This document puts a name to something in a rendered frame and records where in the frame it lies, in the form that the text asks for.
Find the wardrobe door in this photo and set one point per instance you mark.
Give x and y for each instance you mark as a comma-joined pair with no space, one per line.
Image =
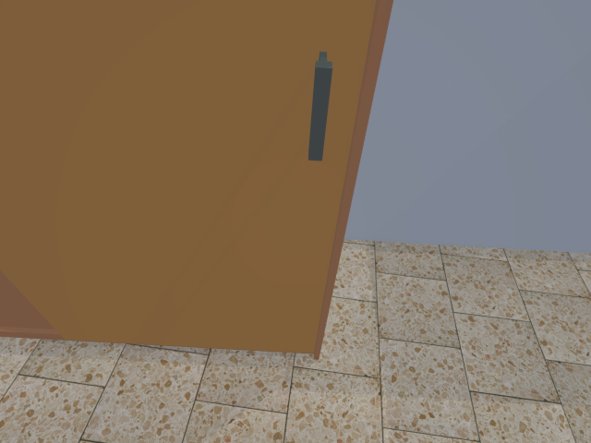
155,186
16,310

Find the handle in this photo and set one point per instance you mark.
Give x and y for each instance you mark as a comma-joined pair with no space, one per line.
320,104

